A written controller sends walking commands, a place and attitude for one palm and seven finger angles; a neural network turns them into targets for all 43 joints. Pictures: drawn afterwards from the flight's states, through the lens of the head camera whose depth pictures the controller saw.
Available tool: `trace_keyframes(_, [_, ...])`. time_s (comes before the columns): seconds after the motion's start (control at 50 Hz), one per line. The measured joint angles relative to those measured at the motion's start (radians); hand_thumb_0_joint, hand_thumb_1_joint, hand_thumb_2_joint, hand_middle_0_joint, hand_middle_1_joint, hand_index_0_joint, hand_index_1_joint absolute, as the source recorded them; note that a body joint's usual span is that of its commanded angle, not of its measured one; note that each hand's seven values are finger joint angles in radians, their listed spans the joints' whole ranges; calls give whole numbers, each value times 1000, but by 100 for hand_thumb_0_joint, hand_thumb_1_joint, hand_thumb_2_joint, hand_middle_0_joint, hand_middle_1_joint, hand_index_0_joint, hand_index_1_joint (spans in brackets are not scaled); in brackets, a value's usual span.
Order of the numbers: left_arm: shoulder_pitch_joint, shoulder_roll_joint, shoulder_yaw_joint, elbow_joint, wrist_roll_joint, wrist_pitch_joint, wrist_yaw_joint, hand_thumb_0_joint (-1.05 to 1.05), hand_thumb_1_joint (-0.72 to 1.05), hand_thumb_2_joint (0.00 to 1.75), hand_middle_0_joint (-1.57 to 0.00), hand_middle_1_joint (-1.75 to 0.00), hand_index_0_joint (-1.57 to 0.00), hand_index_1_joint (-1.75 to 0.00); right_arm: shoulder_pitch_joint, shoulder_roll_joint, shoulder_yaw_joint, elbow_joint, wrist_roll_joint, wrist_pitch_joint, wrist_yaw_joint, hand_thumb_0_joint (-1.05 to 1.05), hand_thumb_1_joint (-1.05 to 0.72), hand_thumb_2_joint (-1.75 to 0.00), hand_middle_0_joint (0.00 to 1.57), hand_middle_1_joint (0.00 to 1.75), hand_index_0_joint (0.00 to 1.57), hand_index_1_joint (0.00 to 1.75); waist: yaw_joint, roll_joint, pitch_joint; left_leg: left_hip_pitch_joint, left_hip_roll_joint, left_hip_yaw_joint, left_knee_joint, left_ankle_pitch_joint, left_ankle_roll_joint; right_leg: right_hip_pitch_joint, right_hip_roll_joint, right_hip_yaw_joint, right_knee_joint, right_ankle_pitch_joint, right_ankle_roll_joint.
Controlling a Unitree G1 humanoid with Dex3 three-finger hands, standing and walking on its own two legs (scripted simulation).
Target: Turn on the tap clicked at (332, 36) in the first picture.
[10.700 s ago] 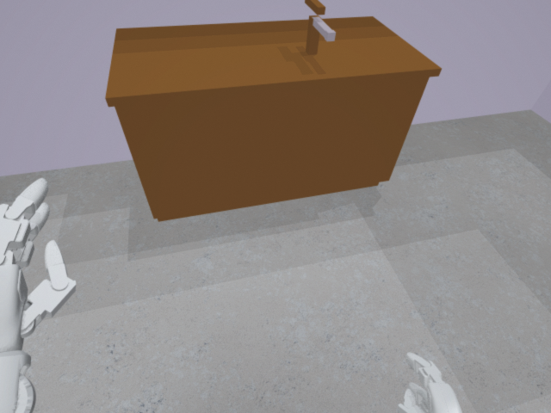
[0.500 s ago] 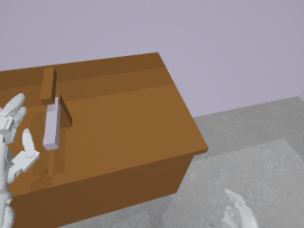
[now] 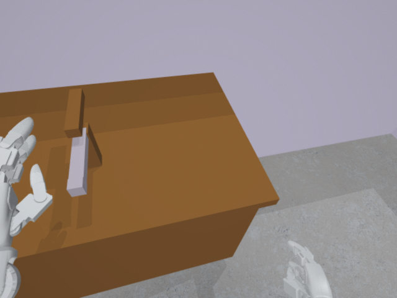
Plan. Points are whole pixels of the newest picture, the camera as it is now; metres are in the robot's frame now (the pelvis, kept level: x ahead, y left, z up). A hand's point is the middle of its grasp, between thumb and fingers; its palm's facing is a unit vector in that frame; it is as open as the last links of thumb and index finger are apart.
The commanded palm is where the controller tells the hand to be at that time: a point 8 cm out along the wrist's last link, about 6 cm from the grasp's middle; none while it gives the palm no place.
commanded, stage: shuffle to correct the standing spot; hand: left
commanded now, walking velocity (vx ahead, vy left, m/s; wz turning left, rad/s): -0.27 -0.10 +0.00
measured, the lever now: (77, 186) +0.29 +0.27 +0.05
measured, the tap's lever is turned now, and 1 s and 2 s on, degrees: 0 0 0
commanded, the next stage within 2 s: come to a stop and stand still in 0.46 s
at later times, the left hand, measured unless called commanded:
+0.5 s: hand (75, 237) +0.16 +0.18 +0.17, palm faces +0.32 -0.83 -0.46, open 7.4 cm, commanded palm +0.10 +0.23 +0.17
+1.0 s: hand out of the picture +0.09 +0.21 +0.16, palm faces +0.45 -0.82 -0.34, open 7.4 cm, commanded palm +0.04 +0.24 +0.17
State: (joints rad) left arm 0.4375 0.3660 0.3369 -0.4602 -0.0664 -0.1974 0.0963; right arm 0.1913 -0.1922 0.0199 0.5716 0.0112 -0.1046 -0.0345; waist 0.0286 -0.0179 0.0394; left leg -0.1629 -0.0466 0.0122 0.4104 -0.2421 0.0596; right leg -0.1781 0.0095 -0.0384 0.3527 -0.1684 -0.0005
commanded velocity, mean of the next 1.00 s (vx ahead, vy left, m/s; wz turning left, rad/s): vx -0.15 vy -0.06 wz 0.00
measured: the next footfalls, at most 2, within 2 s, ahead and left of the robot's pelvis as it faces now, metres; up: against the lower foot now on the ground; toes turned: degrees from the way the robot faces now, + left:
left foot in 0.70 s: -0.09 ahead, +0.07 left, +0.00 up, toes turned +4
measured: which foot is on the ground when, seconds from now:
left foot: down 0.00-0.42, up 0.44-0.68, down 0.70-1.00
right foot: down 0.00-1.00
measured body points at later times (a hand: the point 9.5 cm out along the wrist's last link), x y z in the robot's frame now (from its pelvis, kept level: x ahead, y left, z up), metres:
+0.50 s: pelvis -0.06 -0.05 -0.01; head +0.00 -0.04 +0.43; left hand +0.14 +0.22 +0.19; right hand +0.12 -0.28 -0.10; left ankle -0.05 +0.07 -0.72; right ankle +0.01 -0.12 -0.74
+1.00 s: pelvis -0.11 -0.05 -0.01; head -0.12 -0.05 +0.44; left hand +0.06 +0.25 +0.17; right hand +0.06 -0.26 -0.09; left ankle -0.13 +0.07 -0.74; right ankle -0.05 -0.14 -0.74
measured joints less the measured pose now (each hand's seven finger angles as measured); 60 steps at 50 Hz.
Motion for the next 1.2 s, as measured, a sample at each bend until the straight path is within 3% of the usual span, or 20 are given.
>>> trace_keyframes(0.24, [16,33,45,-63,-9,-46,-18,2,89,90,-21,-30,-21,-30,-24,28,-2,-22,-19,-12,14,1,-91,-90,20,30,21,30,4,-21,50,-79,3,18,58,4,-12,-108,0,13,108,-18,-16])
trace_keyframes(0.42, [37,41,81,-105,-10,-93,-37,2,89,90,-21,-30,-22,-30,-25,17,-23,-3,-26,-42,12,1,-91,-90,20,30,21,30,1,24,68,-199,61,-15,197,-27,-55,-189,54,-27,168,-12,-66])
trace_keyframes(0.48, [40,31,73,-107,-7,-102,-27,2,89,90,-21,-30,-22,-30,-23,4,-46,23,-22,-37,10,1,-91,-90,20,30,21,30,-11,21,50,-263,40,-39,328,-143,-63,-218,51,-37,160,5,-80])
trace_keyframes(0.54, [59,32,69,-105,2,-91,-11,2,89,90,-21,-30,-22,-30,-19,-3,-56,50,-23,-20,1,1,-91,-90,20,30,21,30,-23,-19,31,-286,11,-24,443,-227,-71,-232,26,-29,124,41,-88])
trace_keyframes(0.62, [103,43,66,-102,8,-70,10,2,89,90,-21,-30,-22,-30,2,-12,-50,50,-26,-3,-15,1,-91,-90,20,30,20,30,-37,-60,-1,-213,14,14,330,-235,-68,-246,2,-23,74,88,-84])
trace_keyframes(0.7, [102,43,39,-99,11,-53,27,2,89,90,-21,-31,-22,-30,33,-35,-51,33,-16,-2,-26,1,-91,-90,20,30,20,30,-42,-39,-14,-59,49,38,49,-82,-44,-241,7,-50,65,106,-66])
trace_keyframes(0.72, [86,44,35,-91,12,-50,29,2,89,90,-21,-31,-22,-30,32,-30,-53,40,-12,-1,-29,1,-91,-90,20,30,20,30,-32,-48,-1,-39,45,45,32,-40,-47,-228,3,-42,68,99,-54])
trace_keyframes(0.78, [55,32,29,-58,17,-28,30,2,89,90,-21,-31,-22,-30,52,-21,-47,34,5,1,-27,1,-91,-90,20,30,20,30,-20,-36,-1,-5,50,47,24,-24,-50,-211,13,-18,145,-58,-11])
trace_keyframes(0.84, [29,29,37,-28,22,-6,25,2,89,90,-21,-30,-22,-30,80,-4,-43,20,14,-15,-11,1,-91,-90,20,30,20,30,-25,-22,-18,-4,50,29,66,-48,-51,-149,8,4,203,-94,6])
trace_keyframes(0.94, [-32,-16,24,45,32,8,15,2,89,90,-21,-30,-21,-30,67,12,-18,46,12,-20,18,1,-91,-90,20,30,21,30,-16,14,-19,-12,70,12,131,-80,-57,-79,24,-11,134,-13,-34])
trace_keyframes(1.06, [-5,-50,-14,30,31,15,5,2,89,90,-21,-30,-21,-30,55,8,-4,45,-4,-18,23,1,-91,-90,20,30,21,30,-15,22,-25,-22,68,-2,114,-63,-46,-82,38,-1,98,3,-41])
trace_keyframes(1.08, [-2,-46,-16,27,31,13,5,2,89,90,-21,-30,-21,-30,54,7,-5,45,-5,-18,21,1,-91,-90,20,30,21,30,-16,19,-22,-19,66,-1,104,-59,-50,-80,37,2,92,4,-39])
trace_keyframes(1.12, [-141,53,22,68,87,4,-35,2,89,90,-21,-31,-22,-30,69,9,-16,46,-12,-55,9,1,-91,-90,20,30,21,30,23,2,12,-32,66,-5,109,-54,-58,-90,38,2,93,22,-38])
trace_keyframes(1.16, [-312,136,91,168,75,-35,-50,2,88,90,-22,-31,-22,-30,51,4,-11,63,-15,-70,21,1,-91,-90,20,30,21,30,46,-13,47,-40,59,-1,106,-44,-65,-110,32,6,112,20,-48])
trace_keyframes(1.2, [-351,149,150,202,40,-45,-37,2,88,90,-22,-31,-22,-30,29,-11,-10,55,-7,-66,46,1,-91,-90,20,30,21,30,32,-3,60,-42,58,16,99,-39,-62,-121,32,23,112,24,-43])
